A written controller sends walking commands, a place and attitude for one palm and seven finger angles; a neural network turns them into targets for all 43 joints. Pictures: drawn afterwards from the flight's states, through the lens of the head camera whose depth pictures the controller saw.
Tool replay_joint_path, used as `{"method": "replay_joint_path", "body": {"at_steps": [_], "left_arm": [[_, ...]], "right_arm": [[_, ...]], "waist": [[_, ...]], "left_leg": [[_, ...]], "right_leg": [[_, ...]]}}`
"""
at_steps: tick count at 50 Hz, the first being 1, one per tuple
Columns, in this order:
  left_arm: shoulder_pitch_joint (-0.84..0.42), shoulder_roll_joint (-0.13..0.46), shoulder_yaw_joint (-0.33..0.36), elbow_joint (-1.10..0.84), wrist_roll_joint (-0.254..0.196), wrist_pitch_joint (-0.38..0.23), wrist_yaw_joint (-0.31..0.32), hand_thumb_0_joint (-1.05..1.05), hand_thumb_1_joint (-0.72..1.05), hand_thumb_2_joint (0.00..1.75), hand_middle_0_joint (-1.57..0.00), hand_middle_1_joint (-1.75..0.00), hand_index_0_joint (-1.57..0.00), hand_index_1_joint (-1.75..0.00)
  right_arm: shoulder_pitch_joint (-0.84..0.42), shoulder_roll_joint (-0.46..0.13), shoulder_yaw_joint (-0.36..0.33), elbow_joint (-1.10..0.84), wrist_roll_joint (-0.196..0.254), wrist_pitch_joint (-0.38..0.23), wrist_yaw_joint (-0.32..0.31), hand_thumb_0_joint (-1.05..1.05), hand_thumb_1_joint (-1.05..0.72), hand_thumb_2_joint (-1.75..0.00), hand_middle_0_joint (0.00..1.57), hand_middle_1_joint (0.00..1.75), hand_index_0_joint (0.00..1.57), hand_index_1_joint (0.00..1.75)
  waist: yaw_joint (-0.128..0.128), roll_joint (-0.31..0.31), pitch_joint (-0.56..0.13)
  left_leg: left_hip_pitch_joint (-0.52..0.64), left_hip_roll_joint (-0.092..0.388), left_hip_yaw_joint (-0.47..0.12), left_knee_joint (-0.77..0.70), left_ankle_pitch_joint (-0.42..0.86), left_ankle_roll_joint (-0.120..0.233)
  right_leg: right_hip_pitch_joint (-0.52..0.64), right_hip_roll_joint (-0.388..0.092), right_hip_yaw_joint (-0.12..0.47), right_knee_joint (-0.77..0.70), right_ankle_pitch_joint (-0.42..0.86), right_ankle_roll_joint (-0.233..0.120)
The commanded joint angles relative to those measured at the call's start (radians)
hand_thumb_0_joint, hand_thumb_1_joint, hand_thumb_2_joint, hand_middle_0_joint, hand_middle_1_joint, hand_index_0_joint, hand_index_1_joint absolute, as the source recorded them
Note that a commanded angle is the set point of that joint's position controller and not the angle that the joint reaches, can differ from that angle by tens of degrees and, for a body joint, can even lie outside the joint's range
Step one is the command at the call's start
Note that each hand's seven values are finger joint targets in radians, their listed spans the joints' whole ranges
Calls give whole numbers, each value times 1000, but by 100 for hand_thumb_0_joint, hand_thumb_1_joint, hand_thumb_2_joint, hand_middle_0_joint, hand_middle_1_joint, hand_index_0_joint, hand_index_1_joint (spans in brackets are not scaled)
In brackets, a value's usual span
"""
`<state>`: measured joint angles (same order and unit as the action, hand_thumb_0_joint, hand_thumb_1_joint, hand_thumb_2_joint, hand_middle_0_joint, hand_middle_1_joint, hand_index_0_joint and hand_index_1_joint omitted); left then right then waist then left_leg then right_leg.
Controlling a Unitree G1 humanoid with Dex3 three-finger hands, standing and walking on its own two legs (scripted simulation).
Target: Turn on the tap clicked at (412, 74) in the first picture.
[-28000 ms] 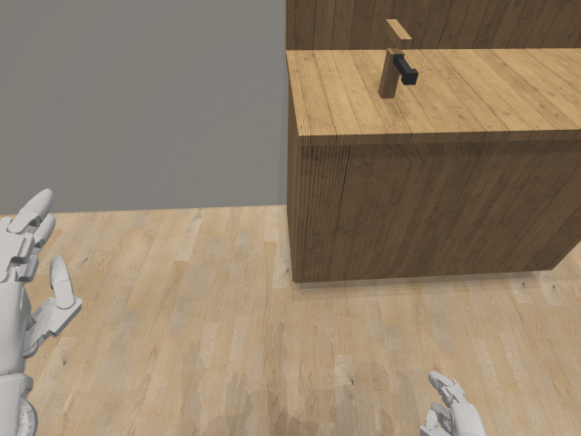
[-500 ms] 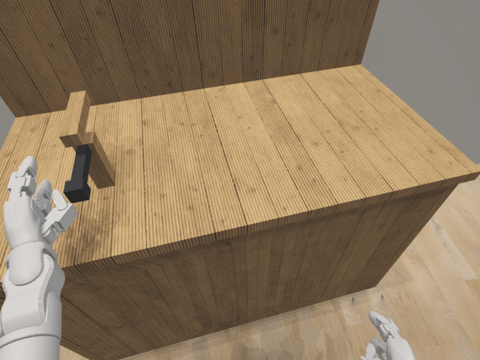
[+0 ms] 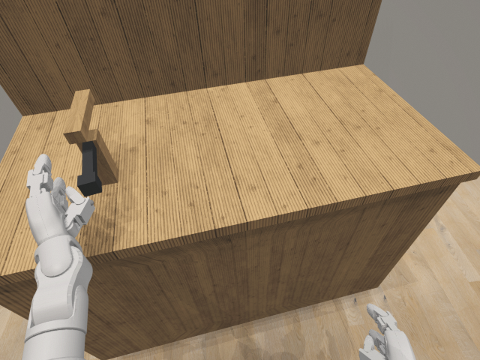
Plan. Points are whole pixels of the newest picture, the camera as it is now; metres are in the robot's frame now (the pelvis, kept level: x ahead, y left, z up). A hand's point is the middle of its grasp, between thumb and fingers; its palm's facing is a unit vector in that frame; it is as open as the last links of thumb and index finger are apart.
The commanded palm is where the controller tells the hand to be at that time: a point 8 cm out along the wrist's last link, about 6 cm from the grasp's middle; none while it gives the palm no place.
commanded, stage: push the lever round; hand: left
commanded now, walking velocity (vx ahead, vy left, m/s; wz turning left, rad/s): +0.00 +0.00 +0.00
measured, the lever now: (89, 184) +0.35 +0.29 +0.12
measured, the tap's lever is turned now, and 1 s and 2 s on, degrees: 7 34 59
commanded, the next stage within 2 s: none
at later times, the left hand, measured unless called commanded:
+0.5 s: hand (117, 193) +0.33 +0.24 +0.12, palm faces +0.67 -0.74 -0.04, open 7.6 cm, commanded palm +0.29 +0.26 +0.12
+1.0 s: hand (133, 185) +0.35 +0.22 +0.12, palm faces +0.74 -0.67 -0.04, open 7.6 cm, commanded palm +0.31 +0.24 +0.12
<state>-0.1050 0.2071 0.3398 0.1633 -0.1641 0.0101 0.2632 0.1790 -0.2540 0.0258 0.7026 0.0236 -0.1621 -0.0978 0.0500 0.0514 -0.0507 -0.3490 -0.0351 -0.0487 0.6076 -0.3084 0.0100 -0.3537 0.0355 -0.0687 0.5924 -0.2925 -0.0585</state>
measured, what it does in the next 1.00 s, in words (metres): stands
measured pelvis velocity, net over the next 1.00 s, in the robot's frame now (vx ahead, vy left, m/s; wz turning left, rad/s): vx -0.01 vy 0.00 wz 0.01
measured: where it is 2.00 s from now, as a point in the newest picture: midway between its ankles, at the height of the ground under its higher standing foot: outside the picture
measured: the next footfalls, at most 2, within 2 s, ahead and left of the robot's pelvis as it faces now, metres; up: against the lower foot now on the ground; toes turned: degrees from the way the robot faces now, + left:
none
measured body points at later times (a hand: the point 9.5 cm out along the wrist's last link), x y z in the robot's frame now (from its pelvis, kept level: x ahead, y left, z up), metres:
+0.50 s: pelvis +0.00 +0.00 +0.00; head +0.00 -0.02 +0.45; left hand +0.29 +0.28 +0.12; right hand +0.19 -0.23 -0.10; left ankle +0.00 +0.11 -0.73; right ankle +0.01 -0.08 -0.73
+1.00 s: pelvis -0.01 +0.00 +0.00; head +0.00 -0.02 +0.45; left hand +0.31 +0.25 +0.12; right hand +0.18 -0.23 -0.10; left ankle +0.00 +0.11 -0.73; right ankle +0.01 -0.08 -0.73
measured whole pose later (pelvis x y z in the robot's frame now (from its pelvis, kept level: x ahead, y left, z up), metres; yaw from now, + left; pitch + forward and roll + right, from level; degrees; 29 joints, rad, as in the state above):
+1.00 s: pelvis -0.01 +0.00 +0.00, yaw +0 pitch +2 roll +0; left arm -0.31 0.03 0.18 0.25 -0.02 0.11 0.69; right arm 0.11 -0.22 0.01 0.75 -0.02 -0.04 -0.07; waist 0.04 0.04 -0.05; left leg -0.34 -0.04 -0.05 0.59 -0.29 0.01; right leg -0.34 0.03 -0.07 0.58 -0.28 -0.06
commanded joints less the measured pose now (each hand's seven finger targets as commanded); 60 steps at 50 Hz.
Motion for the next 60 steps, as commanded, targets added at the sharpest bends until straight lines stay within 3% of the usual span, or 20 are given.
{"method": "replay_joint_path", "body": {"at_steps": [1, 5, 8, 10, 12, 17, 25, 27, 30, 33, 35, 36, 40, 43, 47, 50, 54, 55, 56, 60], "left_arm": [[-340, 174, -18, -264, 25, -67, 34, 0, 90, 90, -15, -15, -15, -15], [-345, 191, 4, -249, 44, -48, 76, 0, 90, 90, -15, -15, -15, -15], [-397, 130, -66, -236, 53, -33, 101, 0, 90, 90, -15, -15, -15, -15], [-396, 156, -32, -233, 60, -30, 124, 0, 90, 90, -15, -15, -15, -15], [-412, 114, -74, -254, 68, -29, 138, 0, 90, 90, -15, -15, -15, -15], [-432, 71, -114, -234, 86, -15, 186, 0, 90, 90, -15, -15, -15, -15], [-467, 73, -101, -233, 122, 2, 268, 0, 90, 90, -15, -15, -15, -15], [-457, 28, -137, -221, 126, 11, 284, 0, 90, 90, -15, -15, -15, -15], [-459, 51, -101, -206, 132, 17, 310, 0, 90, 90, -15, -15, -15, -15], [-478, 4, -147, -206, 140, 23, 326, 0, 90, 90, -15, -15, -15, -15], [-482, 21, -124, -200, 148, 27, 342, 0, 90, 90, -15, -15, -15, -15], [-515, -18, -168, -216, 149, 25, 346, 0, 90, 90, -15, -15, -15, -15], [-496, -9, -142, -200, 159, 32, 375, 0, 90, 90, -15, -15, -15, -15], [-554, -48, -184, -164, 164, 40, 388, 0, 90, 90, -15, -15, -15, -15], [-613, -66, -190, -139, 175, 46, 421, 0, 90, 90, -15, -15, -15, -15], [-619, -43, -156, -99, 182, 55, 443, 0, 90, 90, -15, -15, -15, -15], [-700, -104, -207, -75, 199, 56, 476, 0, 90, 90, -15, -15, -15, -15], [-675, -65, -150, -50, 200, 61, 489, 0, 90, 90, -15, -15, -15, -15], [-689, -91, -179, -42, 203, 63, 493, 0, 90, 90, -15, -15, -15, -15], [-700, -63, -129, -10, 214, 74, 521, 0, 90, 90, -15, -15, -15, -15]], "right_arm": [[-116, -106, -41, -145, -1, -47, -9, 0, -90, -90, 20, 30, 20, 30], [-131, -103, -40, -141, -4, -30, -11, 0, -90, -90, 20, 30, 20, 30], [-141, -98, -34, -138, -6, -23, -10, 0, -90, -90, 20, 30, 20, 30], [-143, -101, -37, -133, -10, -14, -13, 0, -90, -90, 20, 30, 20, 30], [-146, -94, -39, -139, -12, -9, -8, 0, -90, -90, 20, 30, 20, 30], [-162, -89, -36, -135, -15, 3, -4, 0, -90, -90, 20, 30, 20, 30], [-176, -84, -42, -131, -22, 31, -1, 0, -90, -90, 20, 30, 20, 30], [-179, -80, -43, -134, -25, 38, 5, 0, -90, -90, 20, 30, 20, 30], [-181, -81, -47, -129, -26, 49, 5, 0, -90, -90, 20, 30, 20, 30], [-189, -74, -47, -130, -28, 56, 10, 0, -90, -90, 20, 30, 20, 30], [-189, -75, -50, -124, -28, 61, 10, 0, -90, -90, 20, 30, 20, 30], [-194, -73, -48, -128, -30, 61, 11, 0, -90, -90, 20, 30, 20, 30], [-195, -73, -55, -121, -35, 65, 13, 0, -90, -90, 20, 30, 20, 30], [-205, -67, -51, -112, -33, 69, 16, 0, -90, -90, 20, 30, 20, 30], [-207, -62, -52, -105, -40, 71, 14, 0, -90, -90, 20, 30, 20, 30], [-207, -64, -55, -96, -41, 79, 17, 0, -90, -90, 20, 30, 20, 30], [-210, -53, -55, -90, -49, 80, 27, 0, -90, -90, 20, 30, 20, 30], [-205, -57, -60, -86, -50, 82, 28, 0, -90, -90, 20, 30, 20, 30], [-207, -56, -57, -90, -52, 85, 31, 0, -90, -90, 20, 30, 20, 30], [-204, -54, -64, -85, -56, 100, 40, 0, -90, -90, 20, 30, 20, 30]], "waist": [[-25, -23, -226], [-15, -14, -216], [-33, -35, -194], [-25, -48, -208], [-26, -38, -242], [-30, -39, -218], [-18, -21, -247], [-21, -41, -246], [-15, -69, -243], [-23, -49, -244], [-18, -49, -239], [-29, -52, -245], [-18, -44, -258], [-34, -62, -220], [-36, -57, -246], [-30, -75, -242], [-39, -53, -254], [-25, -78, -258], [-33, -94, -265], [-20, -72, -287]], "left_leg": [[60, 11, 0, -76, 175, 5], [50, 12, 0, -80, 173, 4], [52, 12, -6, -81, 143, 5], [53, 12, -5, -79, 156, 7], [67, 11, -2, -76, 179, 3], [66, 14, -7, -79, 162, 1], [66, 13, -2, -77, 190, -2], [70, 16, 0, -75, 199, -2], [61, 16, 0, -77, 207, -1], [66, 16, 8, -71, 206, -1], [63, 18, 1, -79, 204, -5], [75, 18, 5, -76, 207, -3], [75, 18, 8, -72, 220, -4], [65, 19, 6, -78, 178, -4], [72, 17, 7, -82, 167, -4], [54, 18, 4, -81, 172, -7], [66, 20, 8, -77, 164, -11], [50, 21, 1, -83, 159, -14], [55, 21, 7, -75, 177, -10], [41, 23, 12, -65, 198, -14]], "right_leg": [[112, -42, 51, -91, 187, 37], [121, -45, 52, -96, 178, 35], [95, -45, 52, -105, 145, 37], [110, -45, 53, -104, 158, 36], [124, -48, 52, -96, 183, 36], [106, -48, 50, -102, 156, 36], [136, -53, 55, -99, 179, 31], [133, -52, 51, -98, 187, 33], [148, -52, 52, -102, 197, 33], [139, -56, 55, -103, 199, 34], [140, -53, 51, -105, 182, 29], [135, -55, 51, -103, 187, 32], [144, -55, 52, -104, 197, 30], [117, -56, 52, -118, 147, 31], [119, -57, 52, -120, 130, 30], [125, -58, 49, -121, 131, 28], [106, -58, 45, -116, 117, 26], [116, -54, 39, -115, 106, 25], [117, -57, 42, -112, 128, 28], [130, -57, 42, -105, 150, 26]]}}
